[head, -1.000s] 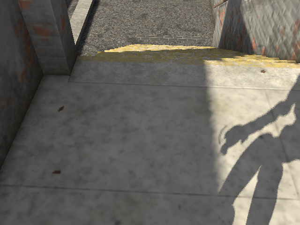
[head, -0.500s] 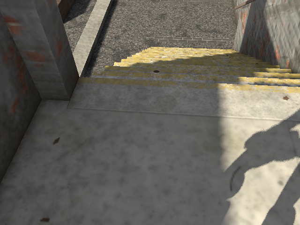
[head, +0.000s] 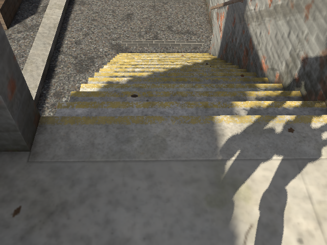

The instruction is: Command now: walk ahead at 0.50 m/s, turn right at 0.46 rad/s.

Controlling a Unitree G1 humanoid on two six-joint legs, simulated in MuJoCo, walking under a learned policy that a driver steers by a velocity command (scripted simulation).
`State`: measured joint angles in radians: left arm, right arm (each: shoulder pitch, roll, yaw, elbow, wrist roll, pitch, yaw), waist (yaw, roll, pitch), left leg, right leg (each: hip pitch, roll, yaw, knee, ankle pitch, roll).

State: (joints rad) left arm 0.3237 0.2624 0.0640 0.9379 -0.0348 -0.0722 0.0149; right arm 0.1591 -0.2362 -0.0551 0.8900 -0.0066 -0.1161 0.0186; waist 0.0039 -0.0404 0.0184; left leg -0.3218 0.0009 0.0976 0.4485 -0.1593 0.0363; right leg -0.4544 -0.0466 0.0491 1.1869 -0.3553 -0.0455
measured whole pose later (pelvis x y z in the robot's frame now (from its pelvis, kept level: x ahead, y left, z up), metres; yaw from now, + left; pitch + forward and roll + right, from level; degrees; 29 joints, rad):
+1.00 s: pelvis +0.55 -0.13 -0.02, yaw -22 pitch +1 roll +0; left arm 0.38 0.25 0.03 0.88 0.10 -0.11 -0.08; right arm 0.12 -0.27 -0.03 0.80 -0.05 -0.10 0.03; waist 0.01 0.00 0.02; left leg -0.43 -0.07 0.03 0.57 -0.17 0.08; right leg -0.09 0.06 0.11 0.86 -0.51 -0.03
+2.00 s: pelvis +1.03 -0.17 -0.03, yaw +12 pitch +1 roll +0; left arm 0.34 0.25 0.01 0.89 0.06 -0.11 -0.02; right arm 0.27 -0.24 -0.05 0.79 -0.06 -0.15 0.04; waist 0.01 -0.01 -0.03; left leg -0.40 -0.02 0.02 0.75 -0.38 0.05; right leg -0.31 -0.09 -0.03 1.13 -0.57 0.02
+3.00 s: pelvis +1.50 -0.06 -0.37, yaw -3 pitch +2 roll -1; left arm 0.48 0.21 -0.03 0.89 0.05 -0.06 -0.08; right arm 0.29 -0.27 -0.02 0.86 -0.11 -0.06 0.07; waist 0.05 0.01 -0.07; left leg -0.33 0.00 0.12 0.52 -0.22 0.06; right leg -0.77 0.10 0.10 1.99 -0.55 -0.03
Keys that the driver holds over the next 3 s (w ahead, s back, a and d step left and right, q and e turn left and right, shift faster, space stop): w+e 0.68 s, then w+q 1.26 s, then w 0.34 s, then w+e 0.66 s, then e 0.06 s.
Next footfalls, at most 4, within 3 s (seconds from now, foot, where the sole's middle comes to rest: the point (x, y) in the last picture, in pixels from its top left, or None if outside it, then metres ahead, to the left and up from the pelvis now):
0.40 right None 0.34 -0.18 -0.77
0.92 left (190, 194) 0.70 -0.11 -0.77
1.42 right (237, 153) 0.92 -0.35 -0.77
1.92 left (178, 130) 1.05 -0.06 -0.77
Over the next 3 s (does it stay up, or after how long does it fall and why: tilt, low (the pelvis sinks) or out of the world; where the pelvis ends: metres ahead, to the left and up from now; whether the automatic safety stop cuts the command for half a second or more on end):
stays up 1.50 -0.06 -0.37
